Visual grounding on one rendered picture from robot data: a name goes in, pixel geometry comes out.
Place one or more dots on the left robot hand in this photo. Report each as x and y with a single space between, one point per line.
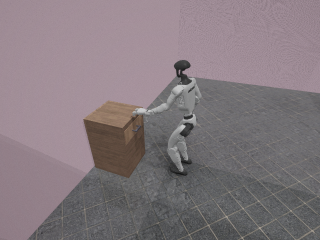
140 111

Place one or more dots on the left robot upper arm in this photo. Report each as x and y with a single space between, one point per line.
175 93

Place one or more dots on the left robot forearm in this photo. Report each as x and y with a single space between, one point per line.
154 111

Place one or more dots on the right robot forearm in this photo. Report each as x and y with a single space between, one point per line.
196 102

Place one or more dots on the robot left foot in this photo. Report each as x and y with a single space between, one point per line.
176 171

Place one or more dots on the right robot upper arm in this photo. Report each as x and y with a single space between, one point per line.
198 95

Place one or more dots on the cabinet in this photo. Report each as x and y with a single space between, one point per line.
105 128

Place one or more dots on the humanoid robot head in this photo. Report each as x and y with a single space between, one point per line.
182 65

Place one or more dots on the drawer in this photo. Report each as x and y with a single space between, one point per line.
128 133

